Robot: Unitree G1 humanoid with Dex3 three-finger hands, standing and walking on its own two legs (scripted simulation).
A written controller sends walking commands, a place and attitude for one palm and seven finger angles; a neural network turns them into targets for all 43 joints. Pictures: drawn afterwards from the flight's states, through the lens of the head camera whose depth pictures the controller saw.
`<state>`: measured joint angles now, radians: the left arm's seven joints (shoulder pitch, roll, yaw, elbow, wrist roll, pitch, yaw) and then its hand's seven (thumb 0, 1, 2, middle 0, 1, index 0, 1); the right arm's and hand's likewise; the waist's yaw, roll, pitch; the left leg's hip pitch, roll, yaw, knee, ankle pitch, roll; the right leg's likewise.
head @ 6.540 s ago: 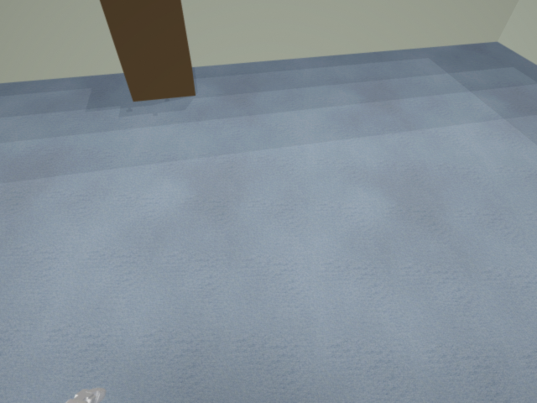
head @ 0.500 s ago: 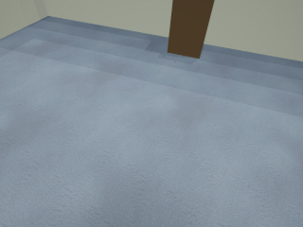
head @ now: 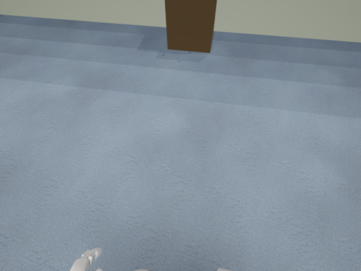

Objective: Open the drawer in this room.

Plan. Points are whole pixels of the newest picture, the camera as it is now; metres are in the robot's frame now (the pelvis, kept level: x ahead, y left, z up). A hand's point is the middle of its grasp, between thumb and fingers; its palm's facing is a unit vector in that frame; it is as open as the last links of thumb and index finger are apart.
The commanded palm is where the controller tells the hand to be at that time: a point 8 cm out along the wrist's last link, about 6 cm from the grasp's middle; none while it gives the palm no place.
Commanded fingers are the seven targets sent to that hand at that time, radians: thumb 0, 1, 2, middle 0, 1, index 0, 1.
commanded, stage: turn or walk to find it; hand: left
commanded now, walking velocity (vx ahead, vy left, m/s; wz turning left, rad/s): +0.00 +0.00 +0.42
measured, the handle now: out of the picture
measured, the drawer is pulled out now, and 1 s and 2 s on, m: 0.00 0.00 0.00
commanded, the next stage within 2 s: stand and wait in 0.08 s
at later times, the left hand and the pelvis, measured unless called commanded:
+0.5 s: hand out of the picture +0.11 +0.21 -0.16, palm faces +0.13 -0.98 -0.17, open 7.4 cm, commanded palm none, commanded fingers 0.00 0.90 0.90 -0.20 -0.30 -0.20 -0.30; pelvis +0.14 +0.04 +0.02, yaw +4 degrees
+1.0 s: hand (103, 256) +0.18 +0.21 -0.17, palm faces +0.21 -0.95 -0.21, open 7.4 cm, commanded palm none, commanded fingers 0.00 0.90 0.90 -0.20 -0.30 -0.20 -0.30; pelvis +0.17 +0.02 +0.00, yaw +10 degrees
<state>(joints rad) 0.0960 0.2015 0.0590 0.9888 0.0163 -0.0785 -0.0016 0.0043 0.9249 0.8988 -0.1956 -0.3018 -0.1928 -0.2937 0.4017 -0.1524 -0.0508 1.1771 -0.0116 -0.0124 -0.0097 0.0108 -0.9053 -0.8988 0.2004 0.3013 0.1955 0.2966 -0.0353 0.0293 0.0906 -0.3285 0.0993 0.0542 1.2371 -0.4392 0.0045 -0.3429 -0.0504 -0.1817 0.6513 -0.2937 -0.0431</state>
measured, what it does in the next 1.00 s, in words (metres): walks ahead: left foot, then right foot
